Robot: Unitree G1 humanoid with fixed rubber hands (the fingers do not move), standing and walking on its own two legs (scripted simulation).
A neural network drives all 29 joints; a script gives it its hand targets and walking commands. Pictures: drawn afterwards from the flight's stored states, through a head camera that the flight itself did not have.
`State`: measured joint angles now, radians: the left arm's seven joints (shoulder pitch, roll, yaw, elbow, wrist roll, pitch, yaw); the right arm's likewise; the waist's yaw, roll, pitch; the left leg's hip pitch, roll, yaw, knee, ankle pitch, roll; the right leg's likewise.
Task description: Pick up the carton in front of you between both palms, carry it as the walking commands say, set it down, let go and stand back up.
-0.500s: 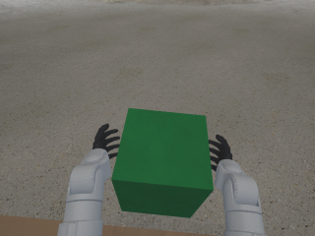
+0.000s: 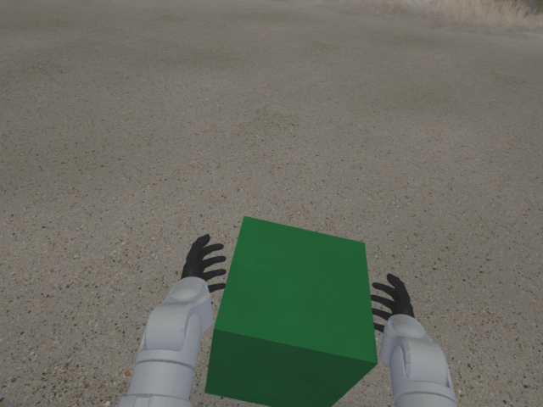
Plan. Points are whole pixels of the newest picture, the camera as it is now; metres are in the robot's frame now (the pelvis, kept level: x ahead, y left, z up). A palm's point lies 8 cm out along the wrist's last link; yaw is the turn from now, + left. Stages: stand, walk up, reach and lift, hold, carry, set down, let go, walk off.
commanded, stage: carry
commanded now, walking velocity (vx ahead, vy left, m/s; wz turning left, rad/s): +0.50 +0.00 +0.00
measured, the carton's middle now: (283, 319) +0.31 +0.04 -0.05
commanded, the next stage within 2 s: none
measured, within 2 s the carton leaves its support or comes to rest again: neither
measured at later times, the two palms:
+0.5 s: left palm (251, 186) +0.71 +0.19 -0.10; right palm (348, 226) +0.65 -0.09 -0.13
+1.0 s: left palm (265, 110) +1.01 +0.21 -0.02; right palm (349, 125) +1.00 -0.07 -0.02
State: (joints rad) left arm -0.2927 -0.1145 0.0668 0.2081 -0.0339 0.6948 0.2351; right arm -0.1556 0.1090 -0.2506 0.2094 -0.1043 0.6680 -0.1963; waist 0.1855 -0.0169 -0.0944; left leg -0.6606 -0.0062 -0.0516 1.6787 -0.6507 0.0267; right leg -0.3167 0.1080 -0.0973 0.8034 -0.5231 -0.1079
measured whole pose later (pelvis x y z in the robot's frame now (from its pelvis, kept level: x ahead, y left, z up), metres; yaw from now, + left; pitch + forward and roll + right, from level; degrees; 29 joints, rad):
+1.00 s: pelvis +0.68 +0.08 -0.12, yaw -1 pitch +4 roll +1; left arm -0.38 -0.19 0.14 -0.06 0.13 0.95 0.30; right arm -0.36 0.18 -0.13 -0.10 -0.13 0.97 -0.31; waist 0.01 0.00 -0.06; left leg -0.43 0.03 0.14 0.46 -0.20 0.01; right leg -0.20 -0.05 -0.08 0.34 -0.21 0.00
